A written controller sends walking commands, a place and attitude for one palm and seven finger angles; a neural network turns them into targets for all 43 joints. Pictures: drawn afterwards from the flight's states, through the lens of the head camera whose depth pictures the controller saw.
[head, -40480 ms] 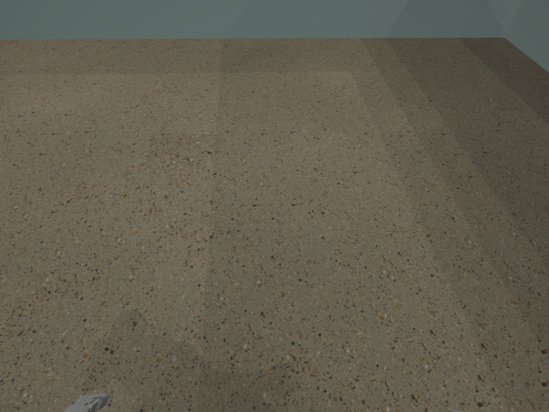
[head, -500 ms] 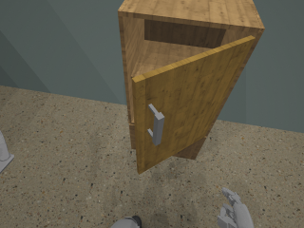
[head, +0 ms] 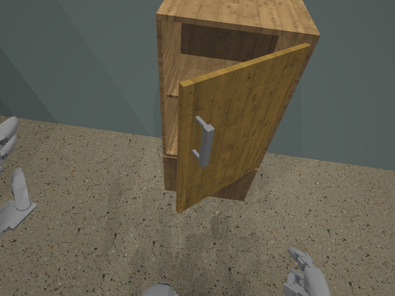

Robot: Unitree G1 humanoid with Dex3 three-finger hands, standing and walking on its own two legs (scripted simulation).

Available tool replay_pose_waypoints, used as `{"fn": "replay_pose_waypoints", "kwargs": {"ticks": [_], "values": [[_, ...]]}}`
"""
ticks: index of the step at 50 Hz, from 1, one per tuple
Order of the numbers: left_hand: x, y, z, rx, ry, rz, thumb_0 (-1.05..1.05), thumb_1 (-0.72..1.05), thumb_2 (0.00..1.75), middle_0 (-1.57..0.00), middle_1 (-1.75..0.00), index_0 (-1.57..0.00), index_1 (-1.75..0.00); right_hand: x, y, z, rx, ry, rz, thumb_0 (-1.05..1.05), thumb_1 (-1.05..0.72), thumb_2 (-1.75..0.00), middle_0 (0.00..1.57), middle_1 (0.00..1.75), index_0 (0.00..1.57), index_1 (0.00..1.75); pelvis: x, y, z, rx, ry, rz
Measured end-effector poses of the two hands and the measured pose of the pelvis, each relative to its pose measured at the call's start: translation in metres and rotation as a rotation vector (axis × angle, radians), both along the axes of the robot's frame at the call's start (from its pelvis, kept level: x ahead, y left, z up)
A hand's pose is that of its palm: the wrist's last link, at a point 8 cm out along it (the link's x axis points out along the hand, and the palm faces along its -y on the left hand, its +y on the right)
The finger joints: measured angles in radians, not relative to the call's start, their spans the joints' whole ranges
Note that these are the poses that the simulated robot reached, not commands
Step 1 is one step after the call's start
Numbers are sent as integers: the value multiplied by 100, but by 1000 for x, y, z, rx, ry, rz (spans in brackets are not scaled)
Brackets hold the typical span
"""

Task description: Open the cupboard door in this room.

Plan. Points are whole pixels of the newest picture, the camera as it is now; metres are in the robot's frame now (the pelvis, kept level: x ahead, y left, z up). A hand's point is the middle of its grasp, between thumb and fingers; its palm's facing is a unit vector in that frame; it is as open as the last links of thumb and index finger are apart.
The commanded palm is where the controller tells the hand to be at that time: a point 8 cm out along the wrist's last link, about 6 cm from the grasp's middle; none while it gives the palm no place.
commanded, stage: stop stepping back and stand still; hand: left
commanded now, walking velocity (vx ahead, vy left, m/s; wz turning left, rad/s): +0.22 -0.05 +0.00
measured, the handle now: (201, 142) +0.48 +0.04 +0.01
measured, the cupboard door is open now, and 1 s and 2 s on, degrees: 41 41 41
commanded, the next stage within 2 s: let the arm hang, fingers relaxed in 0.66 s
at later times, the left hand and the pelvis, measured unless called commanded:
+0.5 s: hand (16, 227) +0.16 +0.26 +0.17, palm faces +0.44 -0.79 -0.43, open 7.4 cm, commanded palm +0.11 +0.29 +0.19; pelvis -0.04 +0.00 +0.00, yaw -1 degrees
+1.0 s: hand out of the picture +0.05 +0.20 -0.14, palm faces +0.00 -0.97 -0.25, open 7.4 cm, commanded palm none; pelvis -0.06 +0.01 +0.00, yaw +1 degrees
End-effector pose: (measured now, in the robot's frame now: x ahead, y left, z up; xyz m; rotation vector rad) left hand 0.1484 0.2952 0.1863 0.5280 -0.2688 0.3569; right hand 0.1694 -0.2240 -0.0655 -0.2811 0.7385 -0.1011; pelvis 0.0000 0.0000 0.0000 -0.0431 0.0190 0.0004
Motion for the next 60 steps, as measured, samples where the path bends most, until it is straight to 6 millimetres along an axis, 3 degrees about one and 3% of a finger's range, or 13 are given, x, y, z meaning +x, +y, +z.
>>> {"fn": "replay_pose_waypoints", "kwargs": {"ticks": [7,14,21,26,32,38,40,44,47,50,52,54,60], "values": [[5,22,1,-26,-35,47,2,88,90,-21,-30,-22,-30,-50,3,2,-12,12,-74,1,-90,-90,20,30,20,30,-17,7,7,21,-22,8],[-16,-2,10,32,68,-18,2,89,90,-21,-30,-21,-30,-81,3,8,46,0,-91,1,-90,-90,20,30,20,30,-32,-1,17,20,-5,-6],[-37,-9,2,29,91,8,2,88,90,-21,-30,-22,-30,-90,-21,-10,30,37,-102,1,-90,-90,21,30,20,30,-41,-7,9,14,-30,-28],[-29,1,-3,-40,-6,66,2,88,90,-21,-30,-22,-30,-86,-33,-11,-13,24,-117,1,-90,-90,20,30,20,30,-34,-4,4,19,-51,-6],[-16,1,-2,-32,6,35,2,89,90,-21,-30,-21,-30,-71,-26,4,-2,-46,-113,1,-90,-90,20,30,20,30,-36,-1,8,38,-48,-21],[-19,-6,3,14,49,-19,2,89,90,-21,-30,-22,-30,-61,-13,11,33,-78,-87,1,-90,-90,20,30,20,30,-40,-2,11,30,-27,-29],[-14,-2,-22,21,152,-28,1,89,90,-21,-30,-21,-30,-59,-12,0,53,-54,-42,1,-90,-90,20,30,20,30,-43,1,9,26,-10,-16],[-15,7,-141,-173,624,60,0,90,90,-20,-30,-21,-30,-68,-15,-35,66,98,-14,1,-90,-90,20,30,20,30,-51,8,2,30,-5,4],[-52,-10,-230,-329,979,110,1,90,90,-20,-30,-20,-30,-90,-16,-48,63,202,-33,1,-90,-90,20,30,20,30,-54,8,1,36,-20,11],[-107,-43,-292,-461,1272,122,1,91,90,-20,-30,-20,-30,-121,-17,-53,47,318,-68,1,-90,-90,20,30,20,30,-56,6,2,39,-37,13],[-146,-67,-317,-541,1429,121,1,91,90,-20,-30,-20,-30,-146,-16,-54,34,405,-91,1,-90,-90,20,30,20,30,-57,5,5,37,-43,14],[-181,-71,-327,-588,1522,192,1,96,90,-20,-30,-21,-30,-171,-15,-54,24,496,-109,1,-90,-90,20,30,20,30,-57,3,7,33,-43,18],[-264,-72,-326,-658,1724,311,1,97,90,-20,-30,-21,-30,-231,-3,-58,30,706,-149,1,-91,-90,20,30,20,30,-57,5,12,23,-41,29]]}}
